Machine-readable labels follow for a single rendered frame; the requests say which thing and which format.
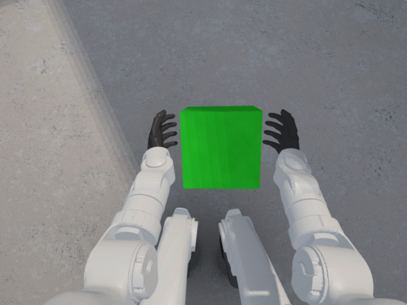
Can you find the robot right foot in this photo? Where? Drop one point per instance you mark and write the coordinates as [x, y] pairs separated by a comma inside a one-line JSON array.
[[232, 279]]

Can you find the right robot thigh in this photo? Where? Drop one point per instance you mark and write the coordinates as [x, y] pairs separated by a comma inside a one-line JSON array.
[[258, 282]]

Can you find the robot left hand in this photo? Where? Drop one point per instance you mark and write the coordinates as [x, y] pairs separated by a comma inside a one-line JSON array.
[[156, 138]]

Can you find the robot right hand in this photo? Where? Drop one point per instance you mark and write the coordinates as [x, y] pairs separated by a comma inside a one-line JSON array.
[[288, 137]]

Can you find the right robot forearm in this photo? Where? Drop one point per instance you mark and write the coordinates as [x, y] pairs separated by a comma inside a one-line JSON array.
[[309, 218]]

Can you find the robot right upper arm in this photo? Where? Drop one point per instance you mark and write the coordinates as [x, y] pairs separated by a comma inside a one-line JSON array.
[[324, 275]]

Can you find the robot left upper arm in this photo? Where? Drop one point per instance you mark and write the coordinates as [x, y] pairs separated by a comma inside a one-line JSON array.
[[119, 272]]

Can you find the carton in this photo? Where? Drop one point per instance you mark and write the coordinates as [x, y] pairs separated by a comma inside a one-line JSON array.
[[221, 147]]

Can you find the left robot forearm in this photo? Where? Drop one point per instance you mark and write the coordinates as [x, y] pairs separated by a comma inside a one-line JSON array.
[[141, 214]]

